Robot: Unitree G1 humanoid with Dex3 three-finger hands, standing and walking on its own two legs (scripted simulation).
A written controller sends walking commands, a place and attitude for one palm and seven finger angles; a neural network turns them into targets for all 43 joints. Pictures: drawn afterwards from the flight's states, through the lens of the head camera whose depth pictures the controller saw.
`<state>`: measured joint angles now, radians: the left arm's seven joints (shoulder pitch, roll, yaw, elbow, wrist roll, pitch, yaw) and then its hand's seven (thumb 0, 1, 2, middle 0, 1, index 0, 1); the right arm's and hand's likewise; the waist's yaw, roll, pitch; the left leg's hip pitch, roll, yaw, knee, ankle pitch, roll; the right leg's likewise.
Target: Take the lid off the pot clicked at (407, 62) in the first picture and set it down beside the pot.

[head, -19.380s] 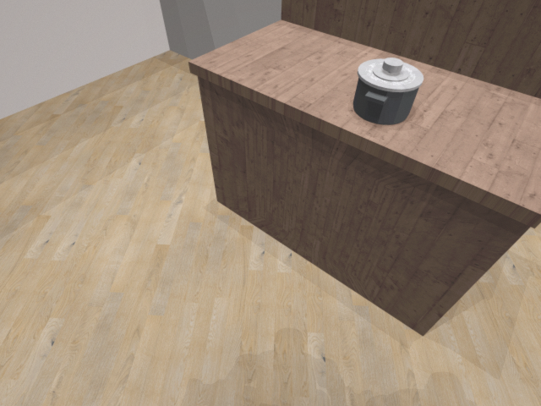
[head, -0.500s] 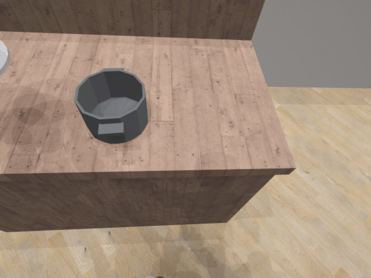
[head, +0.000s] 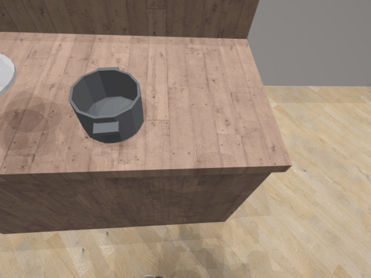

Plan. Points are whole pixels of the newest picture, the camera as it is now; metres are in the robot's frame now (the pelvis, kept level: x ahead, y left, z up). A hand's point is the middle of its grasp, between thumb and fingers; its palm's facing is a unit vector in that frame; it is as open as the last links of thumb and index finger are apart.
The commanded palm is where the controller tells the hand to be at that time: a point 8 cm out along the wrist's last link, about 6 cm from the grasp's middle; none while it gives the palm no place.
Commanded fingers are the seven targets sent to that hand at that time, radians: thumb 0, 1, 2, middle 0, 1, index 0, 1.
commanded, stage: lower the lid onto the table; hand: left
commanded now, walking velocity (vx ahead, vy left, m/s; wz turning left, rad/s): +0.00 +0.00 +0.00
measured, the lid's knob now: out of the picture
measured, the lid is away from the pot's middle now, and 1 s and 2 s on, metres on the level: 0.24 0.24 0.23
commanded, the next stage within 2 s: none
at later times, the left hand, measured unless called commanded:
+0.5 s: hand out of the picture +0.46 +0.37 +0.16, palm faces -0.41 -0.18 -0.89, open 7.8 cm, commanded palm +0.51 +0.38 +0.23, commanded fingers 0.00 0.71 0.91 -0.77 -1.07 -0.77 -1.05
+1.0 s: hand out of the picture +0.45 +0.39 +0.13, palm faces -0.45 -0.19 -0.87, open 7.8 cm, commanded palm +0.52 +0.39 +0.20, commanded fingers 0.00 0.71 0.91 -0.77 -1.07 -0.77 -1.05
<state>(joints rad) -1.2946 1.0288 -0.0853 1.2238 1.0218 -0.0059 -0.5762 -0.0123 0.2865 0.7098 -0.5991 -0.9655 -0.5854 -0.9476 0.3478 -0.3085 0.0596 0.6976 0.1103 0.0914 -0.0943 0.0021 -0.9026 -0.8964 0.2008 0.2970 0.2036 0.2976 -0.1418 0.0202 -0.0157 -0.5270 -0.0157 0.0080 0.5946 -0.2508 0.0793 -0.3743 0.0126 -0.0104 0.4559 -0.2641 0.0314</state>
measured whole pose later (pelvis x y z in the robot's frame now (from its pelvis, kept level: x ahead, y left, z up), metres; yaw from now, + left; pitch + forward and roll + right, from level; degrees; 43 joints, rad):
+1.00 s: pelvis +0.00 +0.02 -0.01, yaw -1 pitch +13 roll -5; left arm -1.17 1.01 -0.04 1.22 1.00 -0.12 -0.52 -0.01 0.29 0.71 -0.59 -0.97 -0.58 -0.95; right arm 0.38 -0.31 0.05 0.71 0.10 0.09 -0.12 0.00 -0.90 -0.90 0.20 0.30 0.20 0.30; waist -0.15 0.02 -0.05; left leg -0.63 -0.01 0.01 0.69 -0.29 0.10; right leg -0.47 0.02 -0.01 0.53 -0.29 0.03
